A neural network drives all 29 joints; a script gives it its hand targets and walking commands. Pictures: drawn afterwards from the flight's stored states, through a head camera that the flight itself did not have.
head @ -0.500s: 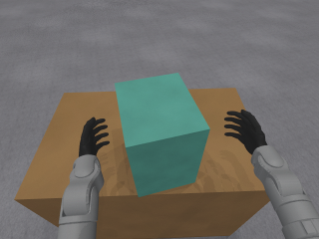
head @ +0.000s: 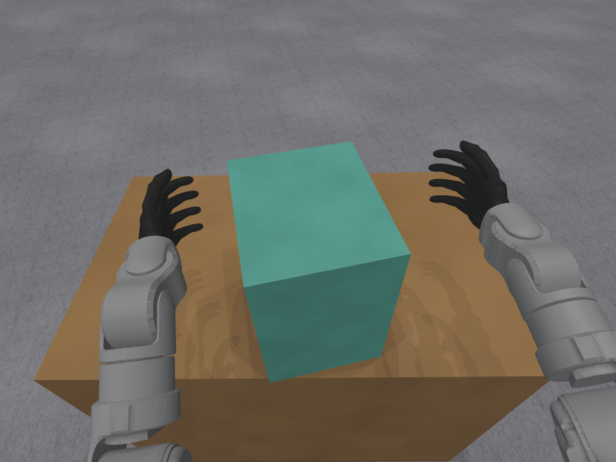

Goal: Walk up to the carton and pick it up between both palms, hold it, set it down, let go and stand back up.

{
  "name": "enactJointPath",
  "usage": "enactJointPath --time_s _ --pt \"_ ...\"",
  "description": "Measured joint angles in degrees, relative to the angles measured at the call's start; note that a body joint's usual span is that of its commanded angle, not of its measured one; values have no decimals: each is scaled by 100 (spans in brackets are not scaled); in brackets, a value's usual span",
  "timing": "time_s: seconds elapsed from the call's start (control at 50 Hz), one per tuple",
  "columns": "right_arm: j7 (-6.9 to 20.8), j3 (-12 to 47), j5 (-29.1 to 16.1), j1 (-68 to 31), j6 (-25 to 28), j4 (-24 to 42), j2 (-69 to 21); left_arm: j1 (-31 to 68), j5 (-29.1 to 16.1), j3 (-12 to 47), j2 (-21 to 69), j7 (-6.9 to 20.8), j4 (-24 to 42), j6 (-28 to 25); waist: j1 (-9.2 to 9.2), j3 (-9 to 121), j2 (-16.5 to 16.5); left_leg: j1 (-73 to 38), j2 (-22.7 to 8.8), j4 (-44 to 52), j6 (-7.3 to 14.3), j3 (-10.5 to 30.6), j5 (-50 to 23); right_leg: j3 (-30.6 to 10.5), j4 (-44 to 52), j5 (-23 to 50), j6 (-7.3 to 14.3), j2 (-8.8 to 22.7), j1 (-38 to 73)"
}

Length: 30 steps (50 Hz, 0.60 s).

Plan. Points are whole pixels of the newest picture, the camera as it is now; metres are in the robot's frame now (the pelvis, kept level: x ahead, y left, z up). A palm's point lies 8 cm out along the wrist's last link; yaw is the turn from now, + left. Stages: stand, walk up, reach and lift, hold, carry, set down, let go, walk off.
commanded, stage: reach and lift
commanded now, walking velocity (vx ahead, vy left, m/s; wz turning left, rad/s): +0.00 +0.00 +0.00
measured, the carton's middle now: (309, 265) +0.39 +0.07 +0.01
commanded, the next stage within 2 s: none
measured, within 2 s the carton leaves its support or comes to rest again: neither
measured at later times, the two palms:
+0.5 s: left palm (147, 177) +0.36 +0.25 +0.20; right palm (472, 137) +0.45 -0.13 +0.21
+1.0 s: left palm (170, 219) +0.36 +0.24 +0.13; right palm (444, 176) +0.46 -0.11 +0.14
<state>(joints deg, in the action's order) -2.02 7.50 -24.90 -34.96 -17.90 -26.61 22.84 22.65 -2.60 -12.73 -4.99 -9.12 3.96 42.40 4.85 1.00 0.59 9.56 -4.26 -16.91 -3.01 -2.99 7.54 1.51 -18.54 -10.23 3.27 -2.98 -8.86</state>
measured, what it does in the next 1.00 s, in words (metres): stands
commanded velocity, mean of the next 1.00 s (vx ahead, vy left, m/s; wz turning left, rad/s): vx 0.00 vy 0.00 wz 0.00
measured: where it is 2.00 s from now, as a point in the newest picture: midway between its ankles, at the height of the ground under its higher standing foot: outside the picture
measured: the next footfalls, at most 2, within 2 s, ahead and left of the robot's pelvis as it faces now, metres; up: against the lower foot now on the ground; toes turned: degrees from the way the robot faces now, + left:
none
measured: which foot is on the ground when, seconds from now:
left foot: down 0.00-1.00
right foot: down 0.00-1.00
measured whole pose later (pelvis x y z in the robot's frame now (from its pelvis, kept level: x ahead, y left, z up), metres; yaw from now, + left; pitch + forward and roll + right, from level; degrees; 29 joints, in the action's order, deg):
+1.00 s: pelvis +0.00 +0.01 +0.00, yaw +1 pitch +5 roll +0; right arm 1.1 5.3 -19.5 -52.6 -7.8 -56.5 20.0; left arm 38.1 0.4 -12.5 -3.7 -8.9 -25.3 25.5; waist 8.4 2.4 -0.1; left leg 15.9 -4.1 -18.8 -2.9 -1.6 7.6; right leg 2.7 -17.5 -9.1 2.7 -2.9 -13.3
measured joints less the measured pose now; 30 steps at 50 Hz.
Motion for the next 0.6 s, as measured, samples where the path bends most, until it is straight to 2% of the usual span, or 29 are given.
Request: enactJointPath --time_s 0.26,0.6 --pt "57 123 -163 -995 -185 -850 174 913 -91 -60 -202 -31 -663 179 112 177 -51 205 7 -106 7 43 42 35 16 11 -27 9 -133" --pt "234 284 -279 -2445 -215 -2366 321 2341 -224 41 -470 -126 -2171 -10 302 354 -98 529 10 -208 11 100 50 83 3 36 -50 12 -397"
